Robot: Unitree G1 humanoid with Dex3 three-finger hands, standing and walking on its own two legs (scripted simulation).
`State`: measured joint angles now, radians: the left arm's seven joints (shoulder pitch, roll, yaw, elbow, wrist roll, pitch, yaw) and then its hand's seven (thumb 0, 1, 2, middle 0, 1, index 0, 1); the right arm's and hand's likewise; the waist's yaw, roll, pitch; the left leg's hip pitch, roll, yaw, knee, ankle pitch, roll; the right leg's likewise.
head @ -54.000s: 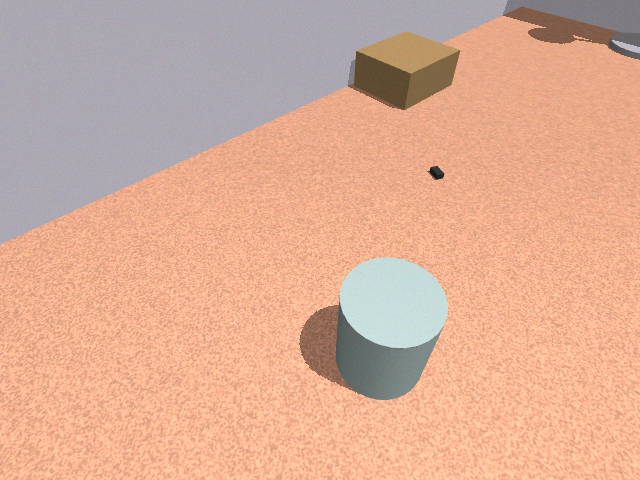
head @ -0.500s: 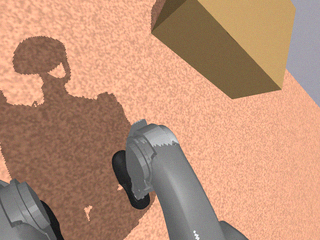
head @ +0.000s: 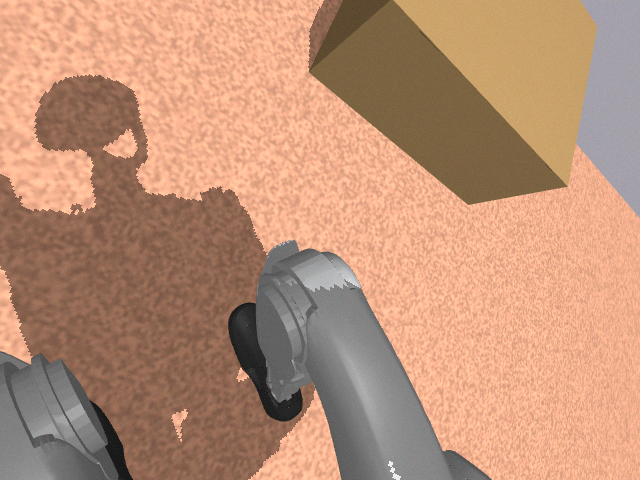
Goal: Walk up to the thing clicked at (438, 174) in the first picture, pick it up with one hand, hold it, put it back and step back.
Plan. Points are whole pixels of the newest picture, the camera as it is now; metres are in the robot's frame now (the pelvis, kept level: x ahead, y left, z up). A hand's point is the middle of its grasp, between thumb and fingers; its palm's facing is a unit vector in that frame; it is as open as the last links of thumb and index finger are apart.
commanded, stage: settle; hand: left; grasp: from above
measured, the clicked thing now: out of the picture +0.47 +0.33 -0.31
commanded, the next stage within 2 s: lift in 0.62 s
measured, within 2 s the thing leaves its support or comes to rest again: leaves its support in 0.06 s
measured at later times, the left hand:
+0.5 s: hand out of the picture +0.45 +0.34 -0.19, palm faces -0.39 -0.23 -0.89, open 6.8 cm
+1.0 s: hand out of the picture +0.44 +0.34 -0.12, palm faces -0.38 -0.24 -0.89, open 6.8 cm
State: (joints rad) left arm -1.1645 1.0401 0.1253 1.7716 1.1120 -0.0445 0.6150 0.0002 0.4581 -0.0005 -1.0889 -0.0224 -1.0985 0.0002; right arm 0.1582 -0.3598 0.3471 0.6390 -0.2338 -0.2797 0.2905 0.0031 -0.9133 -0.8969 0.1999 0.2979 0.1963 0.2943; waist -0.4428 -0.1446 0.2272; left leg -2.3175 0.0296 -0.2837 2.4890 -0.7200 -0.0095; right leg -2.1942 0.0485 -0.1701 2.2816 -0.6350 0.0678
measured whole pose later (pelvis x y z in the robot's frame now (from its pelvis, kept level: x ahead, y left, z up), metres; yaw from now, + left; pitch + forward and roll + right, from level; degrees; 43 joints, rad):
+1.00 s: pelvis +0.01 -0.01 +0.03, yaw +8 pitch +36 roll -7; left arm -1.00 0.67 0.09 1.39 1.04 0.08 0.29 0.00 0.47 0.00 -1.07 -0.04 -1.09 -0.01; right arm 0.19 -0.30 0.06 0.71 -0.10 -0.07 0.22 0.00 -0.91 -0.90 0.20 0.30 0.20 0.29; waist -0.25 0.05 -0.09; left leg -2.28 0.02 -0.14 2.35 -0.70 -0.02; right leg -2.22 0.00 -0.06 2.26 -0.67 0.04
